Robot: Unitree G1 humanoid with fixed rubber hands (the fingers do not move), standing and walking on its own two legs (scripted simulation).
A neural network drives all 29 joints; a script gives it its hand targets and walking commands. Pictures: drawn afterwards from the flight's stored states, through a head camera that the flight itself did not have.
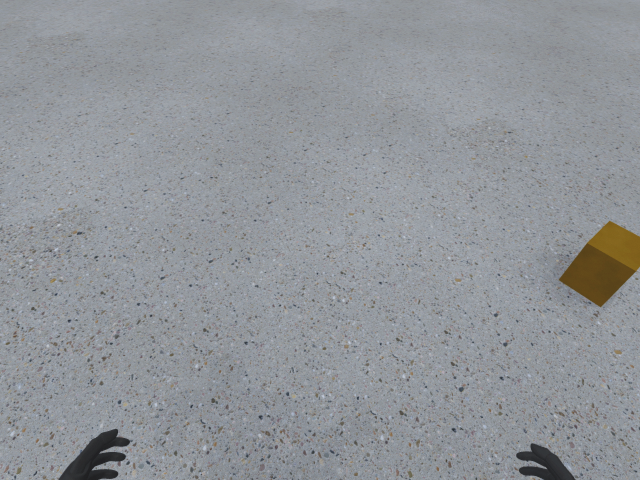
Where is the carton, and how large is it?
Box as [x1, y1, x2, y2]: [559, 221, 639, 306]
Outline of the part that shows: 610,221 584,246 559,279 599,306 601,306 639,266 639,236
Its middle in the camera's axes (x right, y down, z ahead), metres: +1.11 +0.08 +1.51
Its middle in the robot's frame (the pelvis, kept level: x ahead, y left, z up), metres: +1.07 -1.10 -0.64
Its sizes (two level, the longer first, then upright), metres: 0.195 0.171 0.220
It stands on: the floor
